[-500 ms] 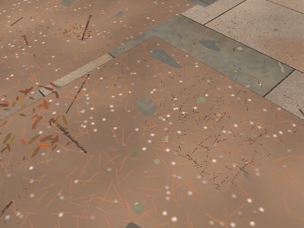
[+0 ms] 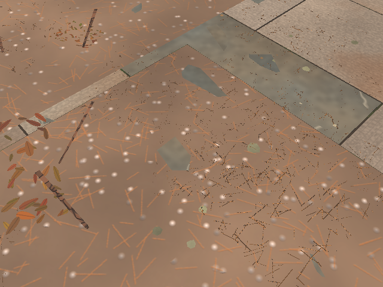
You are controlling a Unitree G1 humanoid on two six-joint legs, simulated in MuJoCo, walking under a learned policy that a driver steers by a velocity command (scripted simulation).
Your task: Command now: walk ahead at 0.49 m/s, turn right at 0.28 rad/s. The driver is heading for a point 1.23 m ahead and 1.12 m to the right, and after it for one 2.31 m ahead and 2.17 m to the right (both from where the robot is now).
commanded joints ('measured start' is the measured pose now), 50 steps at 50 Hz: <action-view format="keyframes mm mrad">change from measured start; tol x32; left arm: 1 5 98 30 -56 13 0 -8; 17 -414 39 8 -234 24 37 -55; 23 19 188 84 -124 44 28 -25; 50 70 98 56 -252 -35 -13 -4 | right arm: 1 123 -71 -21 10 10 -23 -4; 18 371 -106 -15 108 12 -30 -51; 44 -215 -96 1 -265 1 14 14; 50 289 -329 -65 -182 -40 -13 -34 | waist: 1 -40 41 -29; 21 27 133 -90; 24 59 -238 -273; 45 39 -74 -35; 50 -111 284 -407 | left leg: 1 240 326 -391 -391 -61 85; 21 506 312 119 20 1079 -20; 23 276 278 128 498 692 -34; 24 -207 44 98 909 -283 -105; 25 -370 9 -147 1008 -307 -100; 44 -284 72 -145 84 126 -137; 48 230 25 -145 -86 65 -68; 50 691 493 -776 -204 -177 77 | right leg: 1 -319 -105 56 116 119 -12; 22 -50 81 -169 -545 140 -132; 25 498 -362 720 -815 185 -405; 34 28 -121 236 -890 619 -195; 48 97 -69 303 -481 842 -41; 50 -331 150 130 58 -128 13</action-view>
